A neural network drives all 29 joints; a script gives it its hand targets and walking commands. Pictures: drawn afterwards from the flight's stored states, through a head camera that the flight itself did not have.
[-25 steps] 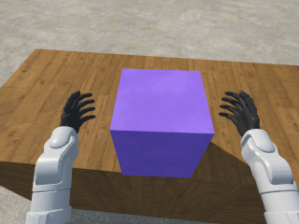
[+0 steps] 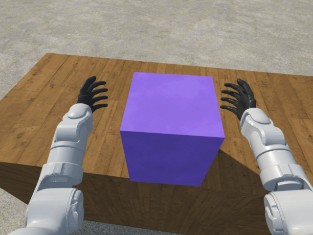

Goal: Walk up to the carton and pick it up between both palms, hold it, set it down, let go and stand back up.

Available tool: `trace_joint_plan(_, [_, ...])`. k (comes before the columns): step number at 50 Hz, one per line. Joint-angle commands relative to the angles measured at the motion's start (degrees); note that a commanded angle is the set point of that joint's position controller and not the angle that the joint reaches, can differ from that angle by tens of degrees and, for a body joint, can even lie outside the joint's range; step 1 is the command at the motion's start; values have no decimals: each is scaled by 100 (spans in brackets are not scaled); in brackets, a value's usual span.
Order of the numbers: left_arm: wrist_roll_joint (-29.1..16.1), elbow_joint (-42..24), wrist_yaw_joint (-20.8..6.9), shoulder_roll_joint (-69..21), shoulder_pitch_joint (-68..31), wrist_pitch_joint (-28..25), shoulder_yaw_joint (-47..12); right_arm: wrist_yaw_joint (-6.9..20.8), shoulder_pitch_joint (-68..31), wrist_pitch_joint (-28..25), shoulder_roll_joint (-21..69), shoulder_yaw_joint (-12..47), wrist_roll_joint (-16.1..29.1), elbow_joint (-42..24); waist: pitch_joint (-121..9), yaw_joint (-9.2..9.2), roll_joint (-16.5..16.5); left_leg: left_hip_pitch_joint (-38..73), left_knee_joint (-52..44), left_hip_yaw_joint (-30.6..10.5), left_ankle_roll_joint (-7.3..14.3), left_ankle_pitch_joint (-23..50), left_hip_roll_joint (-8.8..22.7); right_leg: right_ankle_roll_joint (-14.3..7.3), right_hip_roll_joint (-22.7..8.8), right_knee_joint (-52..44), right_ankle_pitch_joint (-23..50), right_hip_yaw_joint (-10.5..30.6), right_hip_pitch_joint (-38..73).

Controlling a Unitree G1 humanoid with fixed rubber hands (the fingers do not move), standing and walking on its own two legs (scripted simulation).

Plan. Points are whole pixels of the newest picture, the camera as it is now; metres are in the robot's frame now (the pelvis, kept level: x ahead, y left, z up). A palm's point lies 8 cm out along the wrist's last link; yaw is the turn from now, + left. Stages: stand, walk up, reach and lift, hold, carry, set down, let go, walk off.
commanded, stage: reach and lift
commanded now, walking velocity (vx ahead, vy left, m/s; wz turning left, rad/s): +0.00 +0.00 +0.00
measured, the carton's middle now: (168, 132) +0.39 -0.01 +0.05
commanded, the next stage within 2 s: none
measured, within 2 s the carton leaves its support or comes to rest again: neither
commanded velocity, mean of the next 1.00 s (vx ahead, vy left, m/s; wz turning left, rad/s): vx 0.00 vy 0.00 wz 0.00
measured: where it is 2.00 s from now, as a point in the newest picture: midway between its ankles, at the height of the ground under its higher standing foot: outside the picture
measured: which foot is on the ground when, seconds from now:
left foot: down 0.00-1.00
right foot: down 0.00-1.00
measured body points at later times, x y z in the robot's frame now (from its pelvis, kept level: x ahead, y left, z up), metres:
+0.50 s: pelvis +0.01 +0.01 +0.00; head +0.05 +0.02 +0.44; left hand +0.40 +0.19 +0.05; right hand +0.40 -0.18 +0.04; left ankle +0.00 +0.13 -0.75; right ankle +0.02 -0.10 -0.75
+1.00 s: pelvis -0.01 +0.00 -0.01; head +0.03 +0.01 +0.44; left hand +0.40 +0.15 +0.04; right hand +0.41 -0.16 +0.04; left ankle +0.00 +0.13 -0.75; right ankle +0.02 -0.10 -0.75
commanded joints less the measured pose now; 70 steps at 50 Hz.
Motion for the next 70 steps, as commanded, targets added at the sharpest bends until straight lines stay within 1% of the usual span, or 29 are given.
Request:
trace_joint_plan(1, [157,-705,-2,435,-1636,-993,-19,-76,-1597,-867,-454,-359,-360,-692,-2492,60,173,710,65,2,65,1432,-238,297,20,-10,1643,-62,1159])
trace_joint_plan(3, [232,-681,5,343,-1502,-1327,-40,-108,-1495,-1218,-383,-398,-504,-739,-2511,71,215,851,186,11,-22,1812,-241,305,49,-10,1932,-134,1161])
trace_joint_plan(4, [330,-538,15,287,-1514,-1462,-63,-129,-1424,-1359,-361,-441,-626,-451,-2380,24,282,842,189,7,-67,1774,-233,299,60,-17,1841,-160,1097])
trace_joint_plan(7, [359,-420,56,140,-1651,-1973,-165,-157,-1458,-1810,-254,-582,-828,-333,-2588,-47,377,801,247,20,-143,1648,-231,288,28,-12,1665,-202,926])
trace_joint_plan(11, [352,-350,179,-10,-1540,-2479,-292,-183,-1328,-2278,-238,-614,-921,-181,-3229,-136,437,738,494,33,-269,2179,-206,305,74,218,2333,-228,1044])
trace_joint_plan(14, [492,249,165,-121,-1339,-2685,-270,-177,-1240,-2482,-186,-462,-915,469,-2978,-79,378,564,521,19,-265,2131,-176,273,70,257,2221,-231,954])
trace_joint_plan(16, [439,249,195,-188,-1235,-2851,-358,-164,-1120,-2640,-178,-382,-816,562,-3066,-98,387,594,585,-11,-304,2352,-169,253,98,283,2306,-245,927])
trace_joint_plan(17, [430,212,224,-160,-1314,-2936,-333,-145,-1247,-2740,-223,-348,-762,448,-3246,-25,446,568,652,9,-326,2507,-176,243,102,330,2393,-245,903])
trace_joint_plan(20, [404,313,273,-252,-1169,-3099,-338,-97,-1251,-2867,-217,-104,-566,493,-3549,3,284,578,752,0,-303,2739,-177,260,130,380,2650,-219,920])
trace_joint_plan(22, [357,507,259,-190,-1203,-3151,-275,-96,-1341,-2843,-220,12,-495,532,-3393,39,69,384,686,-14,-216,2555,-174,292,99,413,2649,-159,991])
trace_joint_plan(24, [389,722,247,-276,-1244,-3141,-336,-109,-1351,-2833,-224,40,-457,759,-3239,15,178,361,662,-11,-234,2395,-180,275,73,400,2517,-157,865])
trace_joint_plan(26, [311,956,228,-300,-1320,-3171,-354,-134,-1494,-2821,-168,108,-430,718,-3141,46,46,268,632,10,-172,2089,-197,275,48,356,2327,-122,760])
trace_joint_plan(28, [263,1222,248,-315,-1542,-3277,-387,-136,-1615,-2789,-57,119,-418,837,-3027,92,90,95,553,22,-136,1730,-189,269,6,347,1944,-86,641])
trace_joint_plan(29, [288,1262,293,-335,-1546,-3340,-353,-128,-1608,-2811,-52,151,-387,875,-3068,187,176,119,579,35,-157,1804,-179,243,11,373,1871,-88,546])
trace_joint_plan(31, [380,1396,380,-446,-1741,-3445,-378,-77,-1603,-2762,21,152,-372,1376,-2804,174,410,262,581,1,-212,1701,-120,138,20,268,1273,-118,148])
trace_joint_plan(33, [294,1591,442,-542,-1880,-3592,-451,-56,-1748,-2769,139,132,-415,1361,-2877,169,310,272,606,-20,-169,1501,-84,113,5,208,915,-121,-112])
trace_joint_plan(38, [314,2057,528,-777,-2093,-3871,-438,-165,-2046,-2848,379,-42,-720,1361,-3171,87,132,145,806,-81,-189,1542,-94,144,-8,334,1111,-170,-171])
trace_joint_plan(42, [474,2356,501,-875,-2180,-4081,-172,-345,-2152,-2871,806,-134,-1028,1445,-3295,66,-132,-410,761,-44,-54,1198,-167,247,-116,485,1308,-57,236])
trace_joint_plan(45, [699,2243,504,-996,-2308,-4214,6,-415,-2189,-2960,1021,-276,-1198,1390,-3518,72,105,-526,779,-20,-103,1426,-198,249,-141,578,1664,-22,475])
trace_joint_plan(46, [772,2254,498,-1058,-2274,-4204,16,-432,-2152,-2963,1086,-312,-1269,1444,-3498,16,70,-438,790,-43,-119,1531,-182,244,-110,571,1743,-61,536])
trace_joint_plan(49, [964,2126,491,-1197,-2251,-4148,88,-453,-2048,-2962,1261,-346,-1344,1443,-3409,58,179,-323,707,-19,-140,1589,-198,229,-103,506,1696,-76,568])
trace_joint_plan(51, [970,1961,515,-1250,-2394,-4125,60,-438,-2129,-2926,1301,-483,-1433,1306,-3500,-25,198,-273,680,-10,-135,1478,-200,233,-124,438,1466,-81,422])
trace_joint_plan(52, [1015,1823,555,-1257,-2383,-4100,100,-430,-2114,-2916,1277,-510,-1477,1192,-3599,36,235,-227,656,4,-132,1479,-189,215,-101,438,1345,-96,421])
trace_joint_plan(59, [1057,2029,648,-1468,-2223,-3847,44,-458,-2059,-2744,1391,-497,-1509,1507,-3077,32,176,-173,617,1,-109,1299,-151,141,-45,318,990,-136,257])
trace_joint_plan(63, [1048,1921,601,-1444,-2278,-3927,121,-495,-2155,-2818,1512,-456,-1529,1173,-3431,103,73,-343,685,36,-78,1524,-213,250,-77,446,1514,-85,592])
trace_joint_plan(65, [1096,1736,583,-1562,-2369,-4037,132,-465,-2173,-2859,1688,-526,-1647,1005,-3532,77,99,-368,674,33,-96,1571,-217,271,-99,489,1675,-104,657])
trace_joint_plan(67, [1226,1797,537,-1707,-2393,-4074,139,-397,-2152,-2847,1833,-630,-1783,1076,-3509,76,267,-253,646,40,-123,1547,-207,212,-121,376,1434,-127,501])
trace_joint_plan(69, [1332,1888,501,-1809,-2394,-4059,175,-368,-2125,-2831,1949,-774,-1976,1182,-3282,6,209,-164,594,20,-119,1442,-183,198,-106,306,1217,-175,433])
trace_joint_plan(70, [1427,1885,492,-1767,-2286,-4039,278,-350,-2096,-2840,1959,-761,-2013,1127,-3233,109,180,-189,569,61,-77,1390,-195,203,-126,305,1209,-152,490])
